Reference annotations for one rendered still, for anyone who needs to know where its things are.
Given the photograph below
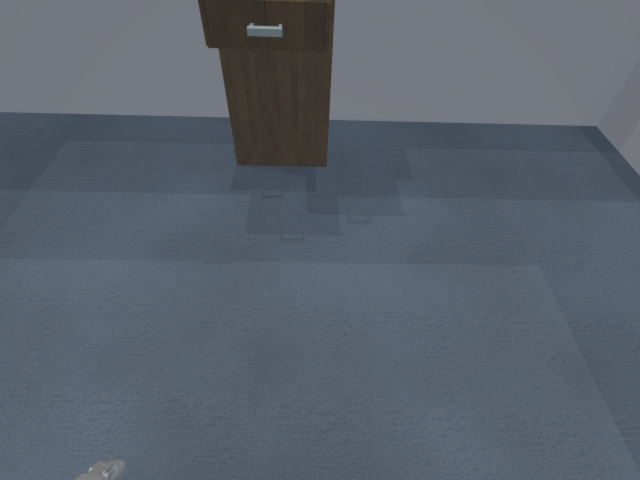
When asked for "handle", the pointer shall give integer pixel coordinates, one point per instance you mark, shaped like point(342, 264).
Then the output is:
point(264, 31)

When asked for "drawer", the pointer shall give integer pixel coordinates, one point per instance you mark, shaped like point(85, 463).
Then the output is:
point(305, 24)

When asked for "cabinet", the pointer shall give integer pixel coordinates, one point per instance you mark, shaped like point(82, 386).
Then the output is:
point(279, 102)

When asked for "robot left hand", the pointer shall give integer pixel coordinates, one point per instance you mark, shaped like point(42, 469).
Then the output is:
point(104, 470)

